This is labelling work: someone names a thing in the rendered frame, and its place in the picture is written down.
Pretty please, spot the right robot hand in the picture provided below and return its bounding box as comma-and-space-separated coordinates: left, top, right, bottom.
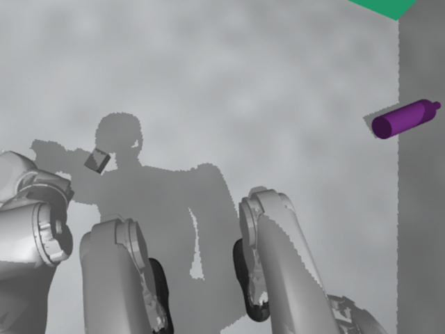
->
327, 295, 387, 334

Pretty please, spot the left robot hand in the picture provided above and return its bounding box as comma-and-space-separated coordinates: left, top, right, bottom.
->
0, 149, 74, 204

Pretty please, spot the left robot foot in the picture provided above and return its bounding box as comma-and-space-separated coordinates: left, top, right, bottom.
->
149, 258, 174, 334

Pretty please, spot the left robot arm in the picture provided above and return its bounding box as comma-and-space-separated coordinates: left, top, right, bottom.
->
0, 169, 73, 334

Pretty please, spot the right robot foot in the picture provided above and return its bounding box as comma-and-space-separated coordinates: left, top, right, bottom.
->
233, 239, 270, 322

